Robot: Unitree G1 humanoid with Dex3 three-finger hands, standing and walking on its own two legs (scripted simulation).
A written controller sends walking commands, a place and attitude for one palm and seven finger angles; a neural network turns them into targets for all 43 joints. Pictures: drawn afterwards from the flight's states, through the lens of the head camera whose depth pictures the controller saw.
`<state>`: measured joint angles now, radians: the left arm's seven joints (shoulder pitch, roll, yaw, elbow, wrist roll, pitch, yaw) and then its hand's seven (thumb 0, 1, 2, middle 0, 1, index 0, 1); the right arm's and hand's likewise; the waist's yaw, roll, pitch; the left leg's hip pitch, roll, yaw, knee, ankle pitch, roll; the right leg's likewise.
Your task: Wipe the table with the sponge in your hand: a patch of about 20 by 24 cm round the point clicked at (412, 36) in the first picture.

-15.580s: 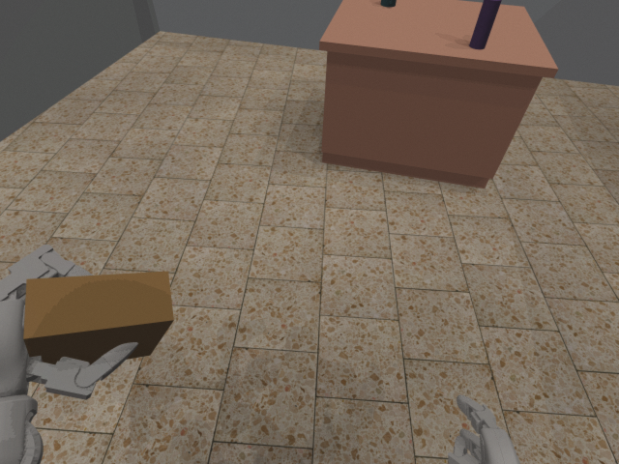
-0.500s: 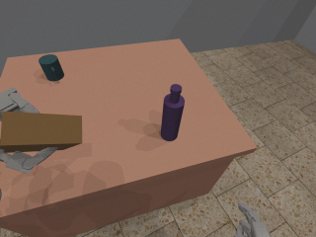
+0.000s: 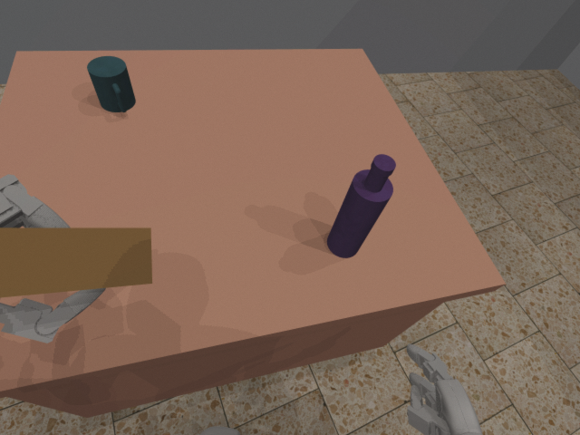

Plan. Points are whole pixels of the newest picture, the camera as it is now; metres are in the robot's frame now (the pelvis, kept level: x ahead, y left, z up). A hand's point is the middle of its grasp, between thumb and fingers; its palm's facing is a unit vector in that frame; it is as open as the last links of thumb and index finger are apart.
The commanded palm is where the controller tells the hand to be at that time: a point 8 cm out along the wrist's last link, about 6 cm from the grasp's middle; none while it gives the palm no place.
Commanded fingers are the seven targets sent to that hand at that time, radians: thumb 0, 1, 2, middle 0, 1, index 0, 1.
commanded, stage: come to a stop and stand still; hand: left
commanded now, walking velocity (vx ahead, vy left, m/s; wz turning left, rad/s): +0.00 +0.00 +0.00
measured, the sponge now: (90, 262) +0.24 +0.24 +0.14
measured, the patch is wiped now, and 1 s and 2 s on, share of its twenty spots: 0.00 0.00 0.00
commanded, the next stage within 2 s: look again from close up in 0.06 s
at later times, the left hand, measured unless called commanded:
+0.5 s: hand (56, 322) +0.18 +0.23 +0.16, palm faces +0.36 -0.86 -0.36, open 9.0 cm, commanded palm +0.12 +0.26 +0.18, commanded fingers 0.00 0.10 1.30 -1.20 -1.60 -1.20 -1.60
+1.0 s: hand (49, 345) +0.16 +0.23 +0.16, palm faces +0.34 -0.86 -0.38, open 9.0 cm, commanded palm +0.10 +0.26 +0.18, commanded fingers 0.00 0.10 1.30 -1.20 -1.60 -1.20 -1.60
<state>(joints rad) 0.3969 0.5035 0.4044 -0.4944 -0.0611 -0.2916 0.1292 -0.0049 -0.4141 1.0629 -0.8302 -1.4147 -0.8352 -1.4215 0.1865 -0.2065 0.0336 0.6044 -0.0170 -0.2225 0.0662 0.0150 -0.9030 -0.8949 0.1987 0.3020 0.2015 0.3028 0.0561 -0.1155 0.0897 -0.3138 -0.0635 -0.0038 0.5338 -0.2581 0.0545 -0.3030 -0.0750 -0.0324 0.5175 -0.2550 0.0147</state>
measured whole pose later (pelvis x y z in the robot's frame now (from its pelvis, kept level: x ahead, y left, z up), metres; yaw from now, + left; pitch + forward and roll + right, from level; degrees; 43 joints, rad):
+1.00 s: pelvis -0.05 -0.02 +0.00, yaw +1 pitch -1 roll -1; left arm 0.44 0.43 0.37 -0.42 -0.11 -0.27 0.07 0.00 -0.42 1.07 -0.83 -1.42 -0.84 -1.42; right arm 0.22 -0.20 0.01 0.62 0.03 -0.23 0.02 0.02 -0.90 -0.90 0.20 0.30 0.20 0.30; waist 0.02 -0.03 0.06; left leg -0.33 -0.03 -0.05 0.50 -0.16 0.02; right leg -0.29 -0.04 -0.07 0.44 -0.14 0.02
